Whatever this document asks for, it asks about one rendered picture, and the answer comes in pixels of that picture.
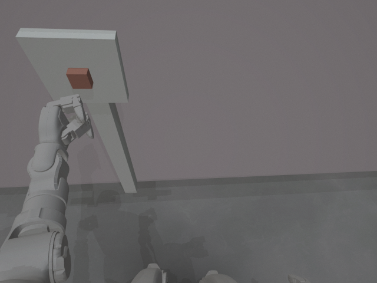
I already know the robot left thigh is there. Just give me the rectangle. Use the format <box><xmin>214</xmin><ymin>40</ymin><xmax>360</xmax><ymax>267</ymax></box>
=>
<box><xmin>131</xmin><ymin>268</ymin><xmax>167</xmax><ymax>283</ymax></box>

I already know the button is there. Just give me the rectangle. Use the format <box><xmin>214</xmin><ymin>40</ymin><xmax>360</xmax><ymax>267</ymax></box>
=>
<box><xmin>66</xmin><ymin>68</ymin><xmax>93</xmax><ymax>89</ymax></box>

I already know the robot left hand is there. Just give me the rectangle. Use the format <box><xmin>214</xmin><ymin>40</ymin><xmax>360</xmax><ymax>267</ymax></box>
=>
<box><xmin>38</xmin><ymin>94</ymin><xmax>94</xmax><ymax>150</ymax></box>

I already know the left robot upper arm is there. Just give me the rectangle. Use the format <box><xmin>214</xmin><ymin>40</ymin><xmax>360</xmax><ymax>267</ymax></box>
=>
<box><xmin>0</xmin><ymin>231</ymin><xmax>71</xmax><ymax>283</ymax></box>

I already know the left robot forearm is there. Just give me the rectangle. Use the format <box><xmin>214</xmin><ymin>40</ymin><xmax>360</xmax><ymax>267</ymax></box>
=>
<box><xmin>0</xmin><ymin>142</ymin><xmax>70</xmax><ymax>252</ymax></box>

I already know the panel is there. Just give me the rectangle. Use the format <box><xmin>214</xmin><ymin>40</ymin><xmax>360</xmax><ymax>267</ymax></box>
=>
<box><xmin>15</xmin><ymin>28</ymin><xmax>137</xmax><ymax>193</ymax></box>

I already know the right robot shin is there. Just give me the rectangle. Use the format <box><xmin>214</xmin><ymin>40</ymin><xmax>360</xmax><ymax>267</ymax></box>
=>
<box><xmin>205</xmin><ymin>271</ymin><xmax>218</xmax><ymax>278</ymax></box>

